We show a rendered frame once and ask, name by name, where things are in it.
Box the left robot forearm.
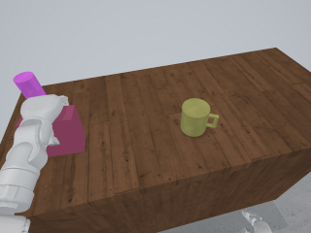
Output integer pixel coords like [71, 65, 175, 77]
[0, 116, 52, 216]

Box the table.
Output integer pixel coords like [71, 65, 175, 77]
[0, 48, 311, 233]

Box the left robot upper arm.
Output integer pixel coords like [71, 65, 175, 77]
[0, 214, 31, 233]

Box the sponge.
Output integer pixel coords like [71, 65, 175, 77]
[16, 105, 86, 157]

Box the left robot hand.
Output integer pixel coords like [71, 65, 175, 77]
[20, 94, 69, 146]

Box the right robot hand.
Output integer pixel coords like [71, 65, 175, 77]
[240, 209, 272, 233]

